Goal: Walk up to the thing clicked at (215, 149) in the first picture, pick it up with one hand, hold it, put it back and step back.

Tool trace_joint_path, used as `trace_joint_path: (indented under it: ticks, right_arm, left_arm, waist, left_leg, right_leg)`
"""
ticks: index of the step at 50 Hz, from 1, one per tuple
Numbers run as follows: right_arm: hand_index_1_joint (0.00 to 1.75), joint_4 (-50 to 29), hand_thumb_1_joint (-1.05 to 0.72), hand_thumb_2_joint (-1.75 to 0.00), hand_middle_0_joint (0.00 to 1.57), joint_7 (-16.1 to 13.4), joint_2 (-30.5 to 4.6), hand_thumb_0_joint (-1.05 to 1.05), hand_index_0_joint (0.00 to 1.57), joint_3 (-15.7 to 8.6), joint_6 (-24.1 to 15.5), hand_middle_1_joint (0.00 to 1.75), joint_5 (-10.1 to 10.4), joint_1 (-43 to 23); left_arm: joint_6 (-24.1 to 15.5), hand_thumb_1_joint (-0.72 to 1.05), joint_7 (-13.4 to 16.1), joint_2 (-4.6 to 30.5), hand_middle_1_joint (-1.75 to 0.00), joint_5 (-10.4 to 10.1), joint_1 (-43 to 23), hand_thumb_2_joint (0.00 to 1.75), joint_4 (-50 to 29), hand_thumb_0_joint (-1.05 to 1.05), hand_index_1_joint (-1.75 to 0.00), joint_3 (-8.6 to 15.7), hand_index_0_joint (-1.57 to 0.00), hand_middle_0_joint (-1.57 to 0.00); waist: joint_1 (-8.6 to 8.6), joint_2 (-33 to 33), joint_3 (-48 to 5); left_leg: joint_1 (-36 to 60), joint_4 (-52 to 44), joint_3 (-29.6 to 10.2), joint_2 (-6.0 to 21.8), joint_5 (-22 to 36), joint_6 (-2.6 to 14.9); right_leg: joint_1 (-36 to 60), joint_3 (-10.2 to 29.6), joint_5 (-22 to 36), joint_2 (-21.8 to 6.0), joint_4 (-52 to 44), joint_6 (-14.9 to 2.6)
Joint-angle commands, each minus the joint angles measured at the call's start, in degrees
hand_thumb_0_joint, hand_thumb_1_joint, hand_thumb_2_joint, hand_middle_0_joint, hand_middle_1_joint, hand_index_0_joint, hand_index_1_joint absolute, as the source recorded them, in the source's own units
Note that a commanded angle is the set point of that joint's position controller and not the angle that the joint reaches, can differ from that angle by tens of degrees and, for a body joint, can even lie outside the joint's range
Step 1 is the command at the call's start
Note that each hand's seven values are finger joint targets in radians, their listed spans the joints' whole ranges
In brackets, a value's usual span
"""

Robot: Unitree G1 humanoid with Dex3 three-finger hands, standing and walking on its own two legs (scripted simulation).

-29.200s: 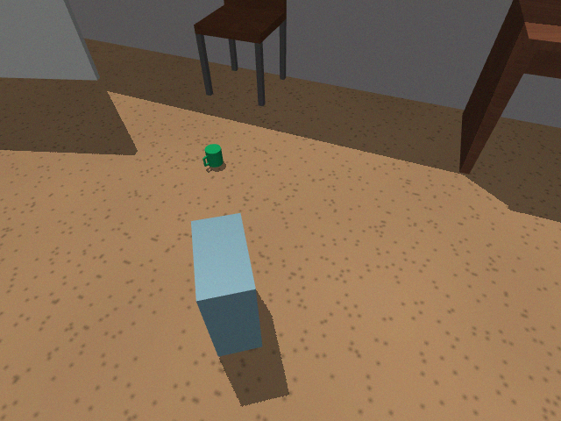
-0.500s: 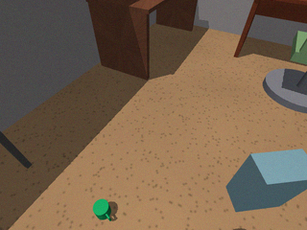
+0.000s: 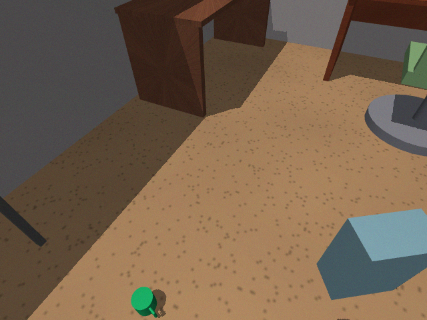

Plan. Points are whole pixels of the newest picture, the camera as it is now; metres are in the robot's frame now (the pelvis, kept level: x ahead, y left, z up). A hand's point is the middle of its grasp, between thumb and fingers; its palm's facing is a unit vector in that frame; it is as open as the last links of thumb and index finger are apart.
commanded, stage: walk up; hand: left
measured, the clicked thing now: (146, 304) +0.38 +0.31 -0.73
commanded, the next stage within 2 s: stand in 0.62 s
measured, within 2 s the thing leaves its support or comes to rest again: neither
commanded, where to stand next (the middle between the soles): +0.01 +0.00 m, yaw +0 degrees
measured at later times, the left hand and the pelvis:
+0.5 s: hand out of the picture +0.10 +0.25 -0.15, palm faces -0.03 -0.94 -0.34, open 7.4 cm; pelvis +0.01 +0.00 +0.00, yaw -1 degrees
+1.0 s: hand out of the picture +0.08 +0.25 -0.15, palm faces -0.03 -0.94 -0.35, open 7.4 cm; pelvis -0.01 +0.00 +0.00, yaw +0 degrees
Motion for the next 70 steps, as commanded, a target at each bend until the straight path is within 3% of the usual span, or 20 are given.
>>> trace_joint_path:
  ticks: [1, 5, 17, 30, 31, 32, 36, 45, 61, 70]
  right_arm:
    - [0.30, -3.14, -0.90, -0.90, 0.20, -1.07, -12.27, 0.00, 0.20, -1.93, -1.34, 0.30, -0.18, -3.07]
    - [0.30, -2.76, -0.90, -0.90, 0.20, -1.24, -12.13, 0.00, 0.20, -1.93, -1.49, 0.30, -0.24, -1.70]
    - [0.30, -3.20, -0.90, -0.90, 0.20, -1.29, -12.12, 0.00, 0.20, -1.91, -1.29, 0.30, -0.24, -1.22]
    - [0.30, -3.72, -0.90, -0.90, 0.20, -1.29, -11.87, 0.00, 0.20, -2.17, -1.20, 0.30, -0.31, -0.59]
    - [0.30, -4.10, -0.90, -0.90, 0.20, -1.43, -11.53, 0.00, 0.20, -1.93, -1.17, 0.30, -0.35, -1.93]
    - [0.30, -4.13, -0.90, -0.90, 0.20, -1.48, -12.16, 0.00, 0.20, -2.08, -1.17, 0.30, -0.21, -1.91]
    - [0.30, -4.07, -0.90, -0.90, 0.20, -1.48, -11.99, 0.00, 0.20, -2.09, -1.11, 0.30, -0.19, -1.88]
    - [0.30, -3.62, -0.90, -0.90, 0.20, -1.17, -11.60, 0.00, 0.20, -1.81, -0.75, 0.30, -0.32, -2.58]
    - [0.30, -3.50, -0.90, -0.90, 0.20, -0.91, -11.74, 0.00, 0.20, -2.06, -0.89, 0.30, -0.63, -0.65]
    - [0.30, -3.30, -0.90, -0.90, 0.20, -0.80, -11.28, 0.00, 0.20, -1.84, -0.76, 0.30, -0.52, 0.39]
  left_arm:
    - [-1.14, 0.90, 0.82, 12.28, -0.30, -0.22, -3.12, 0.90, -3.29, 0.00, -0.30, 2.63, -0.20, -0.20]
    - [-1.12, 0.90, 0.82, 12.27, -0.30, -0.04, -3.78, 0.90, -3.64, 0.00, -0.30, 2.86, -0.20, -0.20]
    - [-0.68, 0.90, 0.79, 12.03, -0.30, -0.26, -3.19, 0.90, -3.98, 0.00, -0.30, 2.85, -0.20, -0.20]
    - [-0.77, 0.90, 0.85, 11.65, -0.30, 0.04, -3.14, 0.90, -4.27, 0.00, -0.30, 2.88, -0.20, -0.20]
    - [-0.78, 0.90, 0.99, 12.76, -0.30, -0.36, -3.49, 0.90, -4.67, 0.00, -0.30, 2.74, -0.20, -0.20]
    - [-0.82, 0.90, 0.97, 12.06, -0.30, -0.50, -2.35, 0.90, -4.69, 0.00, -0.30, 2.69, -0.20, -0.20]
    - [-0.81, 0.90, 1.08, 12.24, -0.30, -0.38, -2.18, 0.90, -4.78, 0.00, -0.30, 2.59, -0.20, -0.20]
    - [-0.62, 0.90, 1.02, 12.42, -0.30, -0.13, -1.75, 0.90, -4.92, 0.00, -0.30, 2.14, -0.20, -0.20]
    - [-0.78, 0.90, 0.84, 13.21, -0.30, -0.25, -0.98, 0.90, -5.62, 0.00, -0.30, 1.98, -0.20, -0.20]
    - [-0.74, 0.90, 0.75, 13.58, -0.30, -0.12, -0.39, 0.90, -5.44, 0.00, -0.30, 2.01, -0.20, -0.20]
  waist:
    - [0.08, -0.55, -3.94]
    - [-0.38, -0.88, -5.89]
    - [-0.13, -0.61, -3.77]
    - [-0.52, -1.18, -4.12]
    - [-0.55, -1.28, -2.55]
    - [-0.31, 0.06, -4.17]
    - [-0.56, -0.63, -6.57]
    - [-0.27, -0.21, -2.75]
    - [-0.38, -0.32, -3.37]
    - [-0.16, -1.96, -1.83]
  left_leg:
    - [-1.08, -3.58, -4.41, 5.92, 5.32, 1.97]
    - [-1.01, -3.52, -4.16, 6.17, 7.57, 1.94]
    - [-0.75, -3.53, -4.06, 5.77, 6.17, 1.96]
    - [0.27, -3.76, -3.59, 6.12, 6.60, 2.15]
    - [-0.17, -4.56, -4.74, 7.03, 11.62, 1.28]
    - [1.05, -3.89, -4.39, 7.19, 13.05, 1.37]
    - [2.47, -3.80, -4.31, 7.31, 14.76, 1.35]
    - [-0.22, -5.81, -4.67, 6.59, 4.49, 1.20]
    - [-0.94, -5.45, -5.03, 6.52, 3.36, 1.36]
    - [-2.06, -5.22, -5.34, 6.22, 1.11, 1.46]
  right_leg:
    - [1.47, 5.21, 5.57, -6.01, -3.46, -1.32]
    - [3.69, 5.15, 9.19, -6.34, -2.33, -1.69]
    - [1.52, 5.53, 6.92, -5.54, -2.63, -1.46]
    - [1.54, 5.56, 8.58, -5.59, -2.49, -1.40]
    - [1.23, 5.51, 12.15, -6.14, -2.17, -1.53]
    - [2.19, 5.64, 13.85, -6.51, -2.31, -1.47]
    - [4.03, 5.20, 15.60, -6.71, -1.95, -1.48]
    - [1.05, 5.26, 4.94, -6.25, -5.03, -1.12]
    - [0.44, 6.06, 3.06, -6.60, -4.53, -1.89]
    - [-0.66, 6.34, -1.43, -6.50, -5.28, -1.87]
